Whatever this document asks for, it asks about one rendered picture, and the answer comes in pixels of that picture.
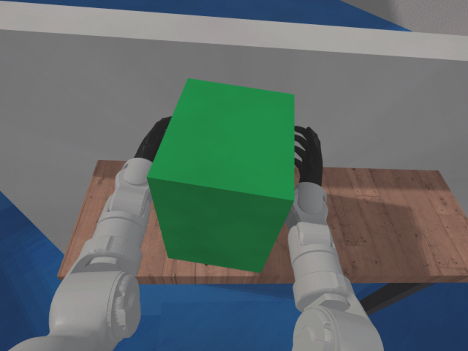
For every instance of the robot left hand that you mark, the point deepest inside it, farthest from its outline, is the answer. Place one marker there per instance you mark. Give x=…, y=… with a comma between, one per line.
x=150, y=144

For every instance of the table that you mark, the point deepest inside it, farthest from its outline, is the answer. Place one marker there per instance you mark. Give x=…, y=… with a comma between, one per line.
x=401, y=227

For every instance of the robot left forearm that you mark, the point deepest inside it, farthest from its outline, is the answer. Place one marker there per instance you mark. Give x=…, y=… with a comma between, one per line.
x=116, y=242

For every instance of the robot left upper arm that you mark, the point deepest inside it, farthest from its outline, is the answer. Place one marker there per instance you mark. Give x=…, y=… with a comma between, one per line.
x=92, y=311

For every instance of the robot right hand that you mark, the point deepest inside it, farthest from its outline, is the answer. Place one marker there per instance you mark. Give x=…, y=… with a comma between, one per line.
x=310, y=168

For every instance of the robot right upper arm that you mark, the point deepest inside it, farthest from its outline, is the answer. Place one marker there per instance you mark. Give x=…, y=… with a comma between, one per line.
x=321, y=328

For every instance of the carton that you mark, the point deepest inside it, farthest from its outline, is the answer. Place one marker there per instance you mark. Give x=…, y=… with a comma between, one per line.
x=223, y=178

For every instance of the robot right forearm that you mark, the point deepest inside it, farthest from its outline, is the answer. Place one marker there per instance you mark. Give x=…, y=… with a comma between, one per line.
x=319, y=280

